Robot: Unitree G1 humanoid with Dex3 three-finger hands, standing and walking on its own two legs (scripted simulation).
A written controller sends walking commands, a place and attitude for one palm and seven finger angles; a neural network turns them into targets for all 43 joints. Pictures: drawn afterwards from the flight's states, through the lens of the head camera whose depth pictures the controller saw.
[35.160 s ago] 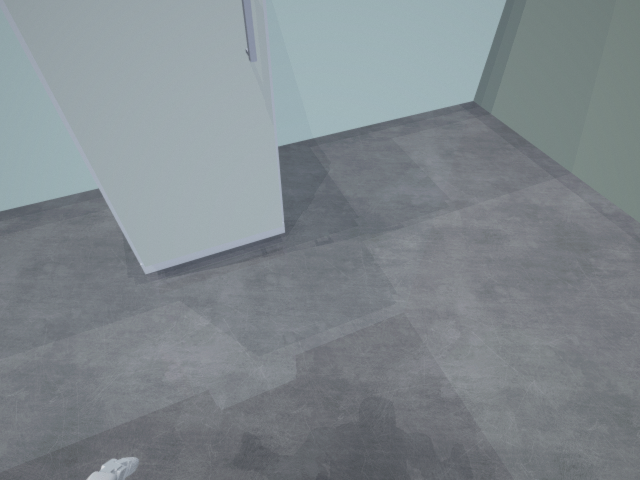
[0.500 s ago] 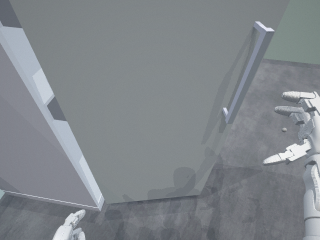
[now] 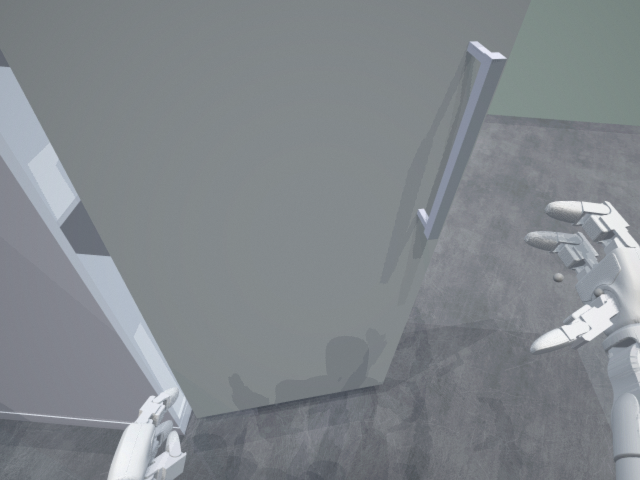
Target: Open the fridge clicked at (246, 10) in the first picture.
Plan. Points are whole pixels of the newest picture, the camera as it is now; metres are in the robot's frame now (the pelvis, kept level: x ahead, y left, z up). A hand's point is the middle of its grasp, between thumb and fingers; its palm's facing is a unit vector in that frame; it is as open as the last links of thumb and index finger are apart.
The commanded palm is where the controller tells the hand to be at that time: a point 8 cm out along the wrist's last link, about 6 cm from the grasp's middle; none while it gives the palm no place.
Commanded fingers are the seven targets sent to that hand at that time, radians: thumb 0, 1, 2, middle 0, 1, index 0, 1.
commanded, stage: draw the hand back to the body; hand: right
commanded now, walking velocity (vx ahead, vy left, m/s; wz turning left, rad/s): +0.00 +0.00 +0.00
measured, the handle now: (450, 154) +0.49 -0.17 +0.18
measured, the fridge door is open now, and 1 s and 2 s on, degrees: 75 75 75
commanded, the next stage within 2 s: step back with the hand held close in 1.50 s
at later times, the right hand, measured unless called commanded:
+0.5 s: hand (597, 303) +0.25 -0.26 +0.18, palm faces +0.20 +0.96 -0.18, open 14.4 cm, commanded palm +0.21 -0.30 +0.18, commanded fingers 0.00 0.19 -0.38 0.24 0.94 0.24 0.94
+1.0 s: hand (627, 318) +0.23 -0.28 +0.18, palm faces +0.44 +0.82 -0.37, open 10.0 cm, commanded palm +0.18 -0.31 +0.19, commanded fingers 0.00 -0.72 -0.81 0.21 0.41 0.21 0.41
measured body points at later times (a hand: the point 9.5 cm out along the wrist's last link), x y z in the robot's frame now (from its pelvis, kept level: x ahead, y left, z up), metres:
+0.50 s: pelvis +0.01 -0.01 +0.01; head -0.02 +0.00 +0.46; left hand +0.21 +0.20 -0.04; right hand +0.24 -0.31 +0.19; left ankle +0.03 +0.11 -0.72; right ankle +0.01 -0.13 -0.72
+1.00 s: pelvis +0.02 -0.01 +0.02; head +0.00 +0.01 +0.47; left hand +0.20 +0.21 -0.06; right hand +0.20 -0.32 +0.20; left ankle +0.03 +0.11 -0.72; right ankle +0.01 -0.13 -0.72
